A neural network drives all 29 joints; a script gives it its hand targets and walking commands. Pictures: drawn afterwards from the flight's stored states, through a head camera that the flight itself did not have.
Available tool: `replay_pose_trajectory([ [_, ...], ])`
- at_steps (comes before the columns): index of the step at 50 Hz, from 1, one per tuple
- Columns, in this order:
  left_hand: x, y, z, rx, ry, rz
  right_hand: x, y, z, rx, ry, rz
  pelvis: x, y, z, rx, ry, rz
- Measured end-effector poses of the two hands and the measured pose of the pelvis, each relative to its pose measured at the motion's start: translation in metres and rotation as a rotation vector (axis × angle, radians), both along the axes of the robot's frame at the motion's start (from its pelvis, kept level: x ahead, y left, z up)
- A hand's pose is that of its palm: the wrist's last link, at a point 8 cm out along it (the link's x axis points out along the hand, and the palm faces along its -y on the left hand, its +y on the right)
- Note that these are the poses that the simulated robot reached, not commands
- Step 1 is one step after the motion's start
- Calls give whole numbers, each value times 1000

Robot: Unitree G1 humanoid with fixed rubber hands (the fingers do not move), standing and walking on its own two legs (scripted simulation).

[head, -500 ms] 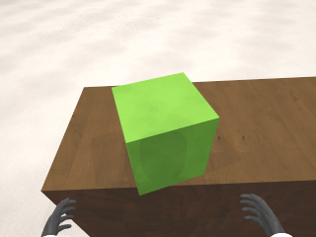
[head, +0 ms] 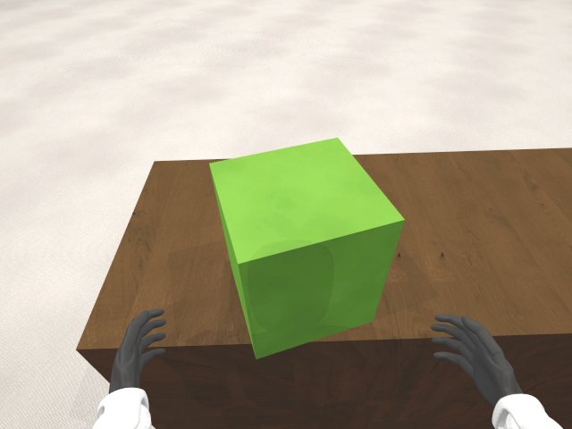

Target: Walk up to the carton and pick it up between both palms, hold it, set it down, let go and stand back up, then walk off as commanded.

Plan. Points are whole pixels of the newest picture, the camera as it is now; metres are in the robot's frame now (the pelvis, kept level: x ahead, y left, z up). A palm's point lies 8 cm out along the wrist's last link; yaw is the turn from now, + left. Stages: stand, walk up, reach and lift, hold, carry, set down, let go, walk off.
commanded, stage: reach and lift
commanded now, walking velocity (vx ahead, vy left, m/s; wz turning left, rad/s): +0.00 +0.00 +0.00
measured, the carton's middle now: (297, 248) +0.40 -0.02 +0.05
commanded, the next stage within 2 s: none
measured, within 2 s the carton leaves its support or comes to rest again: neither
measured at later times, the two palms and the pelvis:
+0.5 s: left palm (147, 357) +0.23 +0.18 +0.05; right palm (488, 319) +0.26 -0.26 +0.06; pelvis +0.01 -0.01 +0.00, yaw +0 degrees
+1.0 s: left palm (135, 300) +0.28 +0.19 +0.11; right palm (466, 249) +0.33 -0.24 +0.11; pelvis +0.01 -0.01 +0.00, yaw +0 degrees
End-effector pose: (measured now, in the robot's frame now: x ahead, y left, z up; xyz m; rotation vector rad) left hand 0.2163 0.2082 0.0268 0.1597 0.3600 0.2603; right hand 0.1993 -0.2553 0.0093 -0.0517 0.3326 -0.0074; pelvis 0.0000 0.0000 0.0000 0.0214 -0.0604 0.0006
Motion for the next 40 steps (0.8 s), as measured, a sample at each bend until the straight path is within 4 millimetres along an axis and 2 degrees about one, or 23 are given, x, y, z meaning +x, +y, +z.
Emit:
replay_pose_trajectory([
  [6, 6, -13, 12, -15, -52, -3, 6, -7, 13, 20, -48, 1, 1, -4, 0, 1, 3, -2],
  [15, 9, -23, 13, -27, -28, 9, 17, -10, 26, 42, -80, 16, 3, -13, 0, 6, 12, -6],
  [24, 15, -25, 18, -50, -1, 29, 54, -4, 45, 48, -114, 22, 10, -15, 1, 7, 24, -6],
  [31, 30, -25, 30, -65, -7, 26, 84, 4, 59, 52, -133, 15, 15, -13, 1, 5, 32, -5],
  [40, 44, -15, 48, -69, -12, 40, 104, 11, 74, 73, -146, -4, 16, -10, 1, 1, 33, -5],
])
